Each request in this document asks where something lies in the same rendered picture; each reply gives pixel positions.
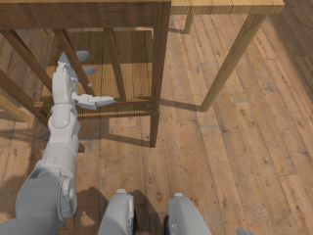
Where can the right robot thigh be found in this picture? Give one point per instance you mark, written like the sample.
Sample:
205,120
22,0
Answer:
182,211

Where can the robot left upper arm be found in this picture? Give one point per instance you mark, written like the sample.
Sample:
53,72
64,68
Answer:
43,205

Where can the table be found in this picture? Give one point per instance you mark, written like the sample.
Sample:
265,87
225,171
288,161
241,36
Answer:
257,11

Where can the robot thigh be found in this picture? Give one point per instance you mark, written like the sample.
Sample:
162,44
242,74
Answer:
115,220
182,211

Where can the chair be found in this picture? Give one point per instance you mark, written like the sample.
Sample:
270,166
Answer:
129,63

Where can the left robot thigh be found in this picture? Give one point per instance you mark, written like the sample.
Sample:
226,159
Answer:
115,220

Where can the robot left hand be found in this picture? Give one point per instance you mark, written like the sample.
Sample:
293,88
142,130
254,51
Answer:
64,80

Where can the robot left forearm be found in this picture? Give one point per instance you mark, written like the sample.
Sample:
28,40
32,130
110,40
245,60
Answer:
62,148

